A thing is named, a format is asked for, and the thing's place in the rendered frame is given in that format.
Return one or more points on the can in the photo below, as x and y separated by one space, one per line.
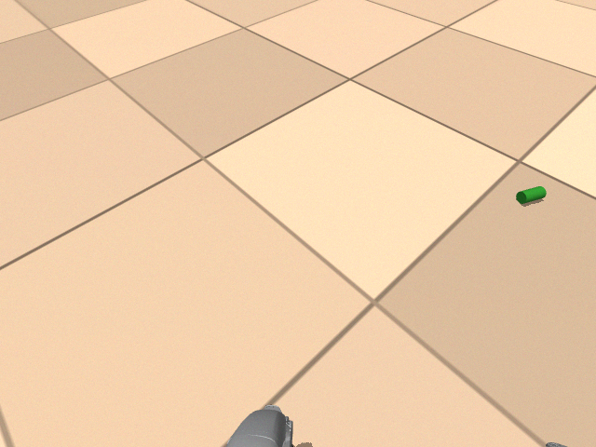
531 194

